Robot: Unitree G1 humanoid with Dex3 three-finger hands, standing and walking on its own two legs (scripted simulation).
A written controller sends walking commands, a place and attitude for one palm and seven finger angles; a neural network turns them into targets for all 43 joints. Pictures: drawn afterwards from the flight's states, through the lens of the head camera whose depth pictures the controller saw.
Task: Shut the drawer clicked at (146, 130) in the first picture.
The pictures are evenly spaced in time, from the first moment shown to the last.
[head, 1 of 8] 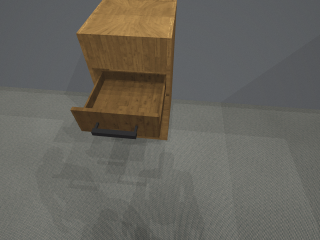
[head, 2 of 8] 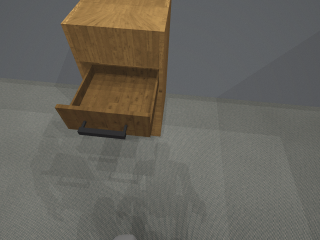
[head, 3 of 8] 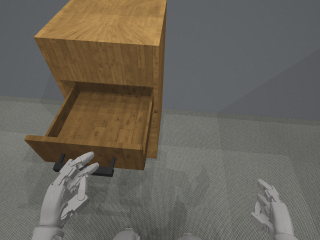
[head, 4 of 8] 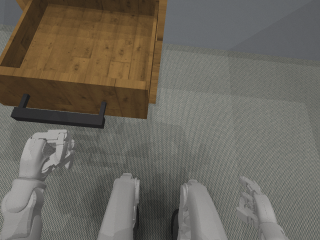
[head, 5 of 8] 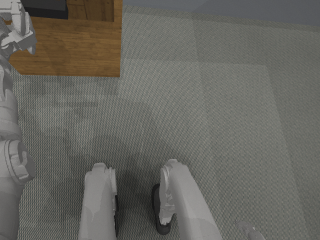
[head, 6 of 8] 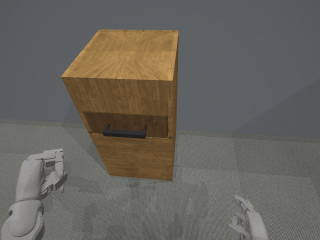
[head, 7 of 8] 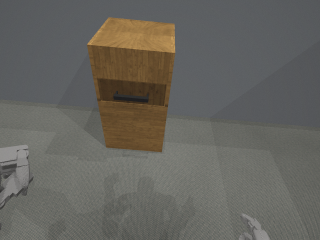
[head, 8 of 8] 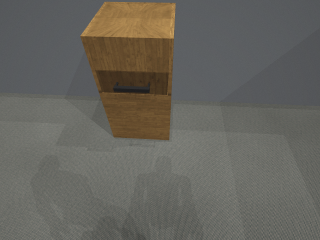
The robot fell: no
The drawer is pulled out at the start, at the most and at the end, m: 0.30 0.30 0.00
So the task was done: yes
